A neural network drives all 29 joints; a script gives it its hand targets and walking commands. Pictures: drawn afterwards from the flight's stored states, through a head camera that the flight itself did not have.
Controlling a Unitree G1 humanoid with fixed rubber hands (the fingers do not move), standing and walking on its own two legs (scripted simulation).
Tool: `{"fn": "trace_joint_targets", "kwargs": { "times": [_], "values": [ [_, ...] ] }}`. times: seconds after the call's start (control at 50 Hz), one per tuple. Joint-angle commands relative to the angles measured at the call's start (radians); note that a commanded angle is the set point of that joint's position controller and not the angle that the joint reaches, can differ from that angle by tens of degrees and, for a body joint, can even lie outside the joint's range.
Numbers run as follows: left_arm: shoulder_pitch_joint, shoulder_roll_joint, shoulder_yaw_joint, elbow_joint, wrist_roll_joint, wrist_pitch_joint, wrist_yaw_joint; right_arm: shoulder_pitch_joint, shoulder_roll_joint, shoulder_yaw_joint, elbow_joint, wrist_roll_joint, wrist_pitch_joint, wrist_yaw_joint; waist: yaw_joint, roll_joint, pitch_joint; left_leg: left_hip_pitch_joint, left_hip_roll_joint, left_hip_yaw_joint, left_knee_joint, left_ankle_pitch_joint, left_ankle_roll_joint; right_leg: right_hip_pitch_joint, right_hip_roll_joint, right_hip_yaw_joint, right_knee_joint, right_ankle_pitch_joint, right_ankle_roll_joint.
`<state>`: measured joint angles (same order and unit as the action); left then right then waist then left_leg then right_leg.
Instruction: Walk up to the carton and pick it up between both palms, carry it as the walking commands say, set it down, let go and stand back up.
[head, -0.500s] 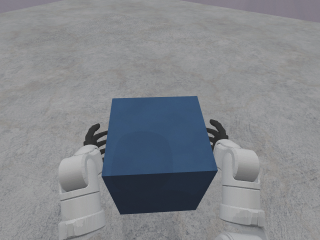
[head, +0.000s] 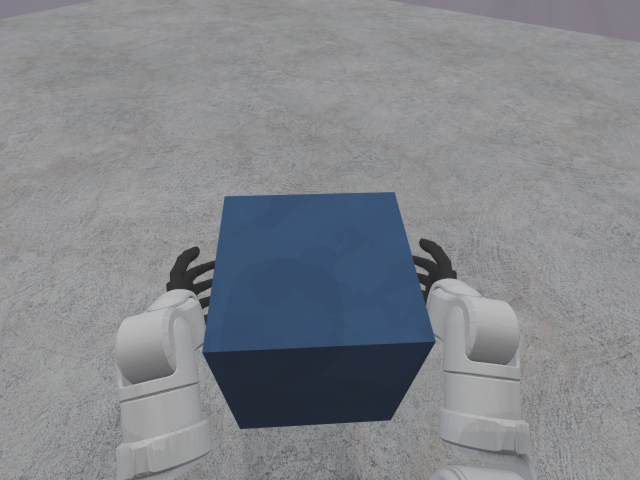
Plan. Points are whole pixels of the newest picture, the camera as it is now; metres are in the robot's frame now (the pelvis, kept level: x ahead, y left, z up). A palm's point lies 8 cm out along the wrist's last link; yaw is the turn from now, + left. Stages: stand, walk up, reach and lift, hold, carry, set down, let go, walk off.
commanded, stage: carry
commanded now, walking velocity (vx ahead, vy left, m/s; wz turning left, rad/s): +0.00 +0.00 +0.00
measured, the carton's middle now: (313, 316) +0.32 +0.01 +0.06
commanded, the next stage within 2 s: none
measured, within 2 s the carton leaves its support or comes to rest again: neither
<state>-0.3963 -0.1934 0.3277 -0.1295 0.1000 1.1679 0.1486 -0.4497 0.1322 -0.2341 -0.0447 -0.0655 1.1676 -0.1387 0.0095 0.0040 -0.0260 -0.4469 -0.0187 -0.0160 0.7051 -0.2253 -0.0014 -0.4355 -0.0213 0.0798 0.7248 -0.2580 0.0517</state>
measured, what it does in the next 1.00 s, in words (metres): stands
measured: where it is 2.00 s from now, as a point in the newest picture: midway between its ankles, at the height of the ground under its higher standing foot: outside the picture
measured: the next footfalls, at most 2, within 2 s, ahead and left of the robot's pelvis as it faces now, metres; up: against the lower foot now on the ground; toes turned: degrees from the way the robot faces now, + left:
none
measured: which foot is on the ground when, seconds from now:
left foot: down 0.00-1.00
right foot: down 0.00-1.00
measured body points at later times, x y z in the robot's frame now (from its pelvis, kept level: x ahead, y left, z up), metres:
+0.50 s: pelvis +0.00 +0.00 +0.00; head -0.02 +0.00 +0.45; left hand +0.31 +0.16 +0.10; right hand +0.32 -0.14 +0.10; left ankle +0.09 +0.12 -0.71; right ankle +0.08 -0.15 -0.71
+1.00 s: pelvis +0.00 +0.00 +0.00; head -0.02 +0.00 +0.45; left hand +0.31 +0.16 +0.10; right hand +0.32 -0.14 +0.10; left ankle +0.09 +0.12 -0.71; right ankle +0.08 -0.15 -0.71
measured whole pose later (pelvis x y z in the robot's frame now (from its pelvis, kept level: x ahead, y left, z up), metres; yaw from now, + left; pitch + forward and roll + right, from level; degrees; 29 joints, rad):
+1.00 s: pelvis +0.00 +0.00 +0.00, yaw +0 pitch -2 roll +0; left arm -0.39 -0.19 0.32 -0.11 0.10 1.12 0.13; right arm -0.40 0.14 -0.23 -0.07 -0.07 1.12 -0.14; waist 0.01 0.00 -0.03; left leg -0.46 -0.02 -0.02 0.71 -0.22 0.00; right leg -0.45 -0.02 0.08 0.72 -0.25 0.05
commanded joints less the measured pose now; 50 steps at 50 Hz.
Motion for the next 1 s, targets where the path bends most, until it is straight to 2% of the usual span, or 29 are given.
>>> {"fn": "trace_joint_targets", "kwargs": {
  "times": [0.0, 0.02, 0.04, 0.1, 0.2, 0.22, 0.24, 0.26, 0.32, 0.36, 0.38, 0.44, 0.48, 0.52, 0.54, 0.56, 0.58, 0.6, 0.68, 0.7, 0.72, 0.76, 0.78, 0.84, 0.86, 0.88, 0.9, 0.92, 0.98],
  "values": [
    [-0.627, -0.778, -0.799, -0.157, -0.340, -0.019, -0.112, -0.529, 0.830, 0.630, -0.213, 0.253, -0.034, 0.071, 0.001, -0.052, -0.444, 0.181, 0.096, -0.103, -0.169, -0.035, 0.043, 0.108, -0.069, 0.040, -0.226, 0.019, -0.085],
    [-0.758, -0.762, -0.785, -0.101, -0.344, -0.029, -0.112, -0.632, 0.806, 0.597, -0.165, 0.240, -0.046, 0.069, 0.000, -0.033, -0.441, 0.163, 0.084, -0.106, -0.191, -0.081, 0.044, 0.095, -0.061, 0.042, -0.220, -0.026, -0.089],
    [-0.491, -0.766, -0.770, -0.090, -0.317, -0.014, -0.120, -0.407, 0.811, 0.604, -0.159, 0.229, -0.032, 0.076, -0.002, -0.021, -0.447, 0.173, 0.084, -0.090, -0.163, -0.032, 0.044, 0.097, -0.070, 0.036, -0.213, 0.012, -0.084],
    [-0.700, -0.793, -0.811, -0.181, -0.357, -0.040, -0.115, -0.611, 0.846, 0.648, -0.246, 0.278, -0.054, 0.077, 0.001, -0.023, -0.480, 0.177, 0.100, -0.093, -0.156, 0.042, 0.042, 0.139, -0.064, 0.029, -0.191, 0.082, -0.078],
    [-0.578, -0.772, -0.784, -0.100, -0.324, -0.021, -0.119, -0.498, 0.806, 0.609, -0.177, 0.235, -0.041, 0.074, 0.000, -0.002, -0.413, 0.129, 0.102, -0.130, -0.223, -0.164, 0.047, 0.092, -0.051, 0.029, -0.211, -0.100, -0.082],
    [-0.552, -0.791, -0.797, -0.145, -0.334, -0.020, -0.120, -0.442, 0.850, 0.638, -0.192, 0.252, -0.030, 0.081, -0.001, -0.048, -0.379, 0.115, 0.079, -0.104, -0.193, -0.176, 0.045, 0.069, -0.064, 0.043, -0.235, -0.096, -0.081],
    [-0.734, -0.785, -0.796, -0.092, -0.343, -0.029, -0.117, -0.678, 0.801, 0.629, -0.227, 0.254, -0.054, 0.069, 0.001, 0.016, -0.392, 0.114, 0.083, -0.117, -0.220, -0.177, 0.047, 0.083, -0.054, 0.044, -0.235, -0.100, -0.089],
    [-0.542, -0.796, -0.795, -0.133, -0.332, -0.020, -0.121, -0.462, 0.840, 0.642, -0.220, 0.255, -0.034, 0.079, 0.002, -0.038, -0.416, 0.146, 0.073, -0.109, -0.205, -0.181, 0.052, 0.068, -0.065, 0.049, -0.242, -0.148, -0.098],
    [-0.608, -0.802, -0.800, -0.133, -0.337, -0.032, -0.123, -0.575, 0.844, 0.648, -0.238, 0.275, -0.050, 0.085, 0.003, -0.024, -0.399, 0.159, 0.101, -0.125, -0.222, -0.145, 0.046, 0.062, -0.049, 0.019, -0.214, -0.090, -0.082],
    [-0.488, -0.747, -0.746, 0.002, -0.283, -0.043, -0.134, -0.374, 0.782, 0.561, -0.063, 0.190, -0.055, 0.096, 0.011, 0.022, -0.434, 0.148, 0.125, -0.137, -0.219, -0.057, 0.042, 0.123, -0.040, 0.000, -0.197, -0.008, -0.076],
    [-0.683, -0.780, -0.789, -0.130, -0.335, -0.060, -0.129, -0.553, 0.827, 0.612, -0.177, 0.244, -0.068, 0.092, 0.003, -0.014, -0.423, 0.135, 0.101, -0.121, -0.221, -0.131, 0.046, 0.104, -0.054, 0.024, -0.203, -0.056, -0.086],
    [-0.542, -0.769, -0.780, -0.109, -0.312, -0.069, -0.132, -0.471, 0.806, 0.614, -0.182, 0.239, -0.081, 0.099, 0.005, 0.008, -0.462, 0.181, 0.103, -0.123, -0.199, -0.045, 0.041, 0.103, -0.053, 0.012, -0.188, -0.007, -0.088],
    [-0.703, -0.790, -0.815, -0.181, -0.348, -0.070, -0.124, -0.597, 0.842, 0.650, -0.226, 0.276, -0.078, 0.094, 0.003, -0.007, -0.435, 0.162, 0.105, -0.139, -0.218, -0.120, 0.044, 0.081, -0.050, 0.035, -0.212, -0.082, -0.089],
    [-0.566, -0.757, -0.758, -0.003, -0.289, -0.067, -0.140, -0.495, 0.796, 0.590, -0.111, 0.214, -0.081, 0.105, 0.010, 0.018, -0.407, 0.130, 0.100, -0.118, -0.234, -0.177, 0.041, 0.078, -0.051, 0.026, -0.214, -0.097, -0.084],
    [-0.585, -0.801, -0.797, -0.114, -0.327, -0.065, -0.131, -0.525, 0.831, 0.638, -0.221, 0.260, -0.083, 0.096, 0.006, 0.013, -0.426, 0.132, 0.110, -0.142, -0.233, -0.136, 0.042, 0.097, -0.048, 0.026, -0.197, -0.059, -0.086],
    [-0.515, -0.799, -0.796, -0.100, -0.315, -0.057, -0.135, -0.425, 0.832, 0.628, -0.179, 0.240, -0.074, 0.100, 0.005, 0.016, -0.415, 0.118, 0.105, -0.112, -0.204, -0.104, 0.037, 0.105, -0.063, 0.028, -0.212, -0.012, -0.082],
    [-0.642, -0.742, -0.745, -0.016, -0.308, -0.087, -0.132, -0.591, 0.759, 0.582, -0.154, 0.224, -0.105, 0.093, 0.011, 0.011, -0.456, 0.149, 0.111, -0.125, -0.211, -0.060, 0.045, 0.126, -0.057, 0.028, -0.200, 0.031, -0.085],
    [-0.606, -0.826, -0.825, -0.174, -0.351, -0.073, -0.131, -0.491, 0.859, 0.652, -0.239, 0.262, -0.086, 0.094, 0.002, -0.005, -0.469, 0.165, 0.104, -0.117, -0.187, 0.014, 0.049, 0.139, -0.067, 0.037, -0.192, 0.091, -0.080],
    [-0.538, -0.748, -0.753, -0.021, -0.288, -0.087, -0.137, -0.510, 0.797, 0.613, -0.153, 0.227, -0.102, 0.105, 0.011, -0.029, -0.464, 0.170, 0.108, -0.112, -0.190, -0.054, 0.045, 0.122, -0.057, 0.025, -0.204, 0.022, -0.080],
    [-0.609, -0.818, -0.818, -0.142, -0.340, -0.085, -0.128, -0.563, 0.849, 0.671, -0.265, 0.281, -0.102, 0.098, 0.003, -0.027, -0.452, 0.162, 0.098, -0.113, -0.184, -0.040, 0.042, 0.112, -0.063, 0.039, -0.202, 0.019, -0.083],
    [-0.420, -0.768, -0.767, -0.029, -0.291, -0.075, -0.144, -0.313, 0.792, 0.586, -0.105, 0.198, -0.085, 0.109, 0.009, 0.001, -0.465, 0.161, 0.112, -0.108, -0.189, 0.007, 0.044, 0.125, -0.062, 0.019, -0.186, 0.053, -0.079],
    [-0.722, -0.827, -0.857, -0.236, -0.374, -0.094, -0.118, -0.648, 0.856, 0.689, -0.326, 0.312, -0.108, 0.094, 0.008, 0.016, -0.461, 0.153, 0.115, -0.128, -0.207, -0.038, 0.043, 0.133, -0.051, 0.017, -0.181, 0.023, -0.077],
    [-0.598, -0.781, -0.787, -0.065, -0.316, -0.078, -0.127, -0.516, 0.809, 0.621, -0.171, 0.236, -0.096, 0.089, 0.005, -0.028, -0.433, 0.132, 0.112, -0.119, -0.196, -0.050, 0.045, 0.128, -0.053, 0.016, -0.193, 0.028, -0.069],
    [-0.515, -0.768, -0.788, -0.063, -0.305, -0.063, -0.125, -0.460, 0.794, 0.621, -0.173, 0.231, -0.079, 0.088, 0.008, 0.019, -0.427, 0.160, 0.114, -0.124, -0.218, -0.128, 0.050, 0.087, -0.052, 0.030, -0.211, -0.049, -0.083],
    [-0.562, -0.826, -0.828, -0.143, -0.344, -0.063, -0.130, -0.513, 0.848, 0.673, -0.276, 0.267, -0.081, 0.091, 0.007, -0.038, -0.434, 0.154, 0.108, -0.112, -0.200, -0.097, 0.047, 0.099, -0.063, 0.036, -0.231, -0.026, -0.084],
    [-0.446, -0.751, -0.765, -0.040, -0.290, -0.072, -0.138, -0.324, 0.788, 0.590, -0.101, 0.192, -0.078, 0.099, 0.006, -0.011, -0.457, 0.192, 0.085, -0.095, -0.184, -0.042, 0.048, 0.090, -0.067, 0.036, -0.213, 0.004, -0.092],
    [-0.661, -0.782, -0.806, -0.132, -0.342, -0.077, -0.125, -0.570, 0.818, 0.643, -0.226, 0.257, -0.089, 0.087, 0.009, -0.010, -0.435, 0.166, 0.102, -0.124, -0.213, -0.105, 0.050, 0.082, -0.055, 0.034, -0.211, -0.052, -0.085],
    [-0.609, -0.791, -0.808, -0.152, -0.326, -0.071, -0.123, -0.556, 0.818, 0.654, -0.262, 0.265, -0.086, 0.092, 0.009, 0.051, -0.428, 0.169, 0.125, -0.140, -0.239, -0.113, 0.048, 0.086, -0.044, 0.015, -0.204, -0.043, -0.078],
    [-0.508, -0.767, -0.781, -0.088, -0.296, -0.063, -0.129, -0.420, 0.796, 0.611, -0.161, 0.219, -0.075, 0.095, 0.013, 0.041, -0.422, 0.121, 0.137, -0.186, -0.289, -0.179, 0.059, 0.126, -0.026, -0.006, -0.167, -0.030, -0.070]
  ]
}}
